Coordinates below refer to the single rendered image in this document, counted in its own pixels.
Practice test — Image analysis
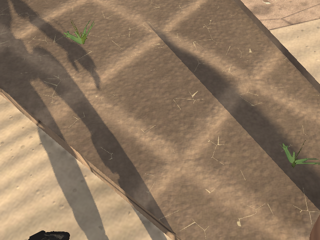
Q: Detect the robot left hand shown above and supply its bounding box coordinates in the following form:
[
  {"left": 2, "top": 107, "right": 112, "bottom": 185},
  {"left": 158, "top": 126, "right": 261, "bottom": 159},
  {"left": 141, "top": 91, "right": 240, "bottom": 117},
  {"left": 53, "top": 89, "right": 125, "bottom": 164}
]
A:
[{"left": 28, "top": 230, "right": 70, "bottom": 240}]

